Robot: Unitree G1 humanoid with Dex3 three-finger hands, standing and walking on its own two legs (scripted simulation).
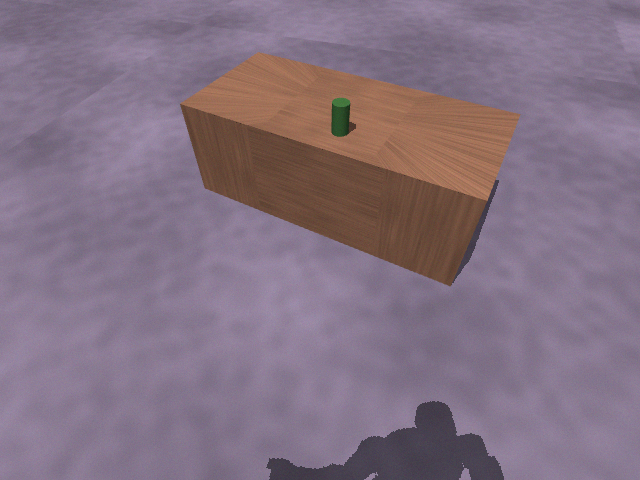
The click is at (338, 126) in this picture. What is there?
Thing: squat round
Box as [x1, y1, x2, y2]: [331, 98, 349, 136]
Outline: 336,98 332,101 331,131 334,135 342,136 345,135 348,131 349,101 345,98
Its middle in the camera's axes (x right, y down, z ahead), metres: +0.09 -0.44 +1.39
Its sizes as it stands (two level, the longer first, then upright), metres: 0.063 0.063 0.118
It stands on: a support 0.45 m high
